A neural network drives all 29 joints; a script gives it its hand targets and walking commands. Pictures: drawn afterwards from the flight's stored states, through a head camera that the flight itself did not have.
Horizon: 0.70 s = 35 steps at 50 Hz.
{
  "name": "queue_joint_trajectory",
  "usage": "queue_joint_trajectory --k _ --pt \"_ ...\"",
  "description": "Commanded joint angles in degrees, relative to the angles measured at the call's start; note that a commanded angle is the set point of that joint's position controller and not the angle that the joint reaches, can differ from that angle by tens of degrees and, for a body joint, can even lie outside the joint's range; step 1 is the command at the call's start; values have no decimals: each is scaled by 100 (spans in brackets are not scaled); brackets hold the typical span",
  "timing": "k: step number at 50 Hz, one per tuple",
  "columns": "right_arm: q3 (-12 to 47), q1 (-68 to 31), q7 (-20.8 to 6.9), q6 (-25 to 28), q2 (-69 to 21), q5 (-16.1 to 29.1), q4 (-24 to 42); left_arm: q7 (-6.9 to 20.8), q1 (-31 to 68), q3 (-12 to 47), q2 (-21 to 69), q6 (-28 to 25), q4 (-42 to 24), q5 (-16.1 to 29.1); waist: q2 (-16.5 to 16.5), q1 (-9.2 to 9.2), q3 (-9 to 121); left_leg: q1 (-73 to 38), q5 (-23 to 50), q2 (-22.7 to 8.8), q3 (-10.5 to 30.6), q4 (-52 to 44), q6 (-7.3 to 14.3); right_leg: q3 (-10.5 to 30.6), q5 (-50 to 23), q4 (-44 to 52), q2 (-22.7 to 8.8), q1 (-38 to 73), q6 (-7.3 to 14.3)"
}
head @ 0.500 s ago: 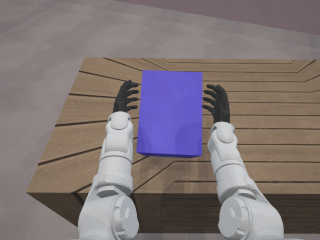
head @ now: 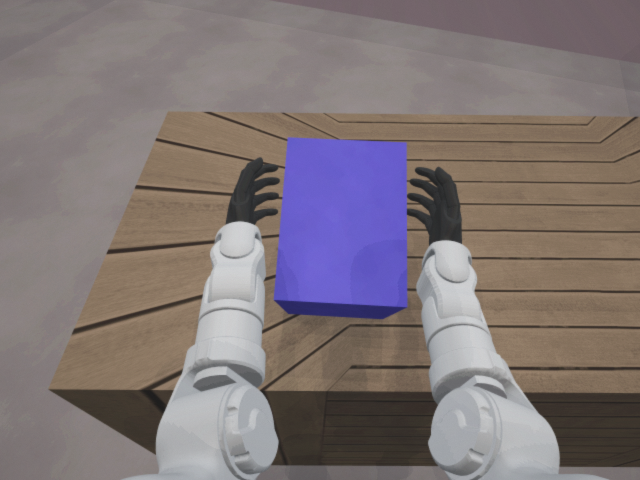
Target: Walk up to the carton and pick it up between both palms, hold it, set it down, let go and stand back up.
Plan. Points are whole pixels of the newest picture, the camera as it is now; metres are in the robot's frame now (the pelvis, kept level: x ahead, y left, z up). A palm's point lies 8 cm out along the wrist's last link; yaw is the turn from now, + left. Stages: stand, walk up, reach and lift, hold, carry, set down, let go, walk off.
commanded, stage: set down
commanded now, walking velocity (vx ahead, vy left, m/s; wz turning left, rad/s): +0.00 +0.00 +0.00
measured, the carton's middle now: (340, 238) +0.46 -0.05 +0.01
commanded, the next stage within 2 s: none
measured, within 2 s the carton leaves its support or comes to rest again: neither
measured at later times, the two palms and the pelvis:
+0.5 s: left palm (245, 219) +0.43 +0.08 +0.10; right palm (440, 231) +0.39 -0.16 +0.09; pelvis +0.00 +0.00 +0.00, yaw +0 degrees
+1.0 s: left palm (247, 219) +0.43 +0.08 +0.09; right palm (441, 231) +0.39 -0.17 +0.09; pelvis +0.00 +0.00 +0.00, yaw +0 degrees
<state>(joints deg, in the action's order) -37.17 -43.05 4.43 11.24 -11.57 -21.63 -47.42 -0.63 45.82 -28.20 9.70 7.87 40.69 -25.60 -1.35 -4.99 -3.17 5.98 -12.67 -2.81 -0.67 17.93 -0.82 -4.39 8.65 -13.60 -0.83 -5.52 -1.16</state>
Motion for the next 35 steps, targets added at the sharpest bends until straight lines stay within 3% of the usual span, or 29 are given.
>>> queue_joint_trajectory --k 1,2,3,5,6,7,8,9,10,11,12,13,14,15,16,19,21,22,24,25,26,27,28,30,32,33,34,35 --pt "1361 -2733 -700 106 -2004 -490 146 539 1958 794 2409 -169 723 -566 62 -93 2209 36 1881 253 -411 19 87 -487 -2797 -573 297 720 -215" --pt "1300 -2610 -671 119 -2066 -491 -18 574 2115 1003 2297 -219 649 -446 75 -255 2346 16 1913 212 -412 52 102 -461 -2854 -598 279 616 -253" --pt "1506 -2458 -697 106 -2068 -457 -40 557 1892 870 2308 -208 698 -559 32 -50 2200 -8 2041 204 -430 77 76 -440 -2895 -647 275 633 -243" --pt "1485 -2437 -722 109 -2074 -456 -19 527 1765 748 2497 -177 637 -708 265 -16 2132 -2 2044 233 -403 -17 67 -454 -2833 -599 262 765 -226" --pt "1303 -2356 -683 145 -1971 -571 -138 543 1879 900 2530 -159 541 -582 165 -302 2132 -177 2198 227 -419 64 65 -456 -2767 -547 297 601 -247" --pt "1553 -2477 -697 172 -1960 -459 129 587 1751 795 2448 -150 695 -657 152 2 2155 -111 2104 214 -455 31 49 -417 -2883 -592 278 633 -253" --pt "1522 -2306 -722 137 -2054 -527 -87 542 1733 759 2393 -245 556 -625 37 14 2351 -48 2060 238 -420 -36 124 -453 -2949 -600 243 882 -273" --pt "1484 -2097 -710 130 -2137 -492 -307 552 1702 868 2313 -301 515 -611 137 -163 2325 -58 2078 222 -417 50 142 -390 -3151 -646 182 853 -282" --pt "1422 -2362 -703 118 -1960 -495 21 559 1782 799 2403 -213 560 -622 172 -137 2163 113 1963 252 -422 8 67 -440 -2904 -664 274 744 -241" --pt "1546 -2305 -691 87 -2171 -400 -75 547 1598 809 2534 -196 534 -650 288 -31 2195 -34 2167 222 -413 66 53 -428 -2976 -641 278 560 -188" --pt "1478 -2349 -703 173 -2008 -485 -18 558 1604 843 2477 -194 554 -620 268 -144 2223 -190 2324 195 -336 74 64 -502 -2967 -629 294 616 -255" --pt "1598 -2346 -698 233 -2067 -485 37 578 1497 915 2548 -206 647 -628 171 -48 2329 -315 2583 189 -358 160 34 -473 -3081 -640 316 526 -285" --pt "1297 -2288 -706 203 -1810 -559 -161 547 1733 941 2525 -206 612 -608 247 -322 2173 -259 2468 156 -281 124 -30 -556 -2722 -547 330 368 -219" --pt "1384 -2207 -687 162 -2012 -564 -55 599 1609 778 2447 -196 721 -705 107 -111 2033 -98 2343 159 -385 158 67 -422 -2697 -522 306 464 -207" --pt "1266 -2194 -693 80 -1990 -629 -87 607 1693 618 2300 -173 798 -726 10 -169 1944 127 1817 234 -429 37 134 -408 -2848 -523 245 627 -249" --pt "1418 -2100 -713 14 -2165 -555 -126 656 1504 556 2259 -160 741 -817 81 56 1841 331 1864 281 -446 -76 174 -380 -3025 -696 223 902 -339" --pt "1243 -2262 -665 138 -2055 -656 148 648 1652 760 2411 -220 657 -707 210 -220 2166 154 1889 237 -403 -14 127 -473 -2916 -677 220 755 -295" --pt "1350 -2165 -684 179 -2005 -628 -21 636 1546 724 2374 -249 715 -635 244 -114 2050 -163 2221 192 -410 106 63 -456 -2705 -640 279 346 -258" --pt "1292 -2143 -678 78 -2001 -627 -123 615 1705 682 2345 -277 621 -723 86 -239 1938 20 2130 205 -397 134 102 -455 -2811 -654 304 502 -225" --pt "1351 -2074 -666 110 -2092 -610 -131 623 1695 767 2291 -316 644 -728 227 -171 2010 63 2085 231 -420 81 107 -401 -3010 -701 245 572 -279" --pt "1401 -2171 -703 118 -2082 -655 -78 634 1710 752 2238 -355 694 -676 89 -115 2089 207 2027 220 -408 136 124 -433 -3123 -744 230 588 -304" --pt "1222 -2143 -670 34 -2048 -674 -37 658 1560 555 2306 -257 932 -769 31 -214 1757 302 1797 231 -420 47 148 -395 -2962 -656 223 585 -288" --pt "1348 -2117 -685 -5 -2070 -657 88 703 1505 411 2218 -210 896 -812 13 -80 1749 407 1602 251 -402 -67 240 -385 -2968 -629 188 711 -326" --pt "1263 -1960 -716 29 -2014 -678 -201 668 1573 564 2184 -286 764 -703 135 -178 1816 125 1767 243 -392 -47 142 -434 -2786 -629 231 519 -288" --pt "1118 -2052 -701 36 -2031 -763 36 658 1551 556 2336 -294 731 -791 181 -168 1863 115 1955 200 -422 3 85 -433 -2717 -593 280 398 -236" --pt "1100 -2035 -720 29 -1959 -714 -8 711 1623 586 2245 -291 759 -755 262 -253 1702 143 1931 246 -445 74 119 -451 -2642 -594 278 343 -259" --pt "1133 -1868 -746 -86 -1932 -724 -169 705 1471 337 2190 -228 758 -829 30 -173 1598 102 1853 289 -400 18 154 -428 -2717 -603 286 391 -252" --pt "1149 -1934 -734 -42 -1964 -753 -92 697 1561 396 2161 -287 715 -849 35 -110 1825 91 1894 244 -421 35 181 -413 -2780 -628 269 397 -276"
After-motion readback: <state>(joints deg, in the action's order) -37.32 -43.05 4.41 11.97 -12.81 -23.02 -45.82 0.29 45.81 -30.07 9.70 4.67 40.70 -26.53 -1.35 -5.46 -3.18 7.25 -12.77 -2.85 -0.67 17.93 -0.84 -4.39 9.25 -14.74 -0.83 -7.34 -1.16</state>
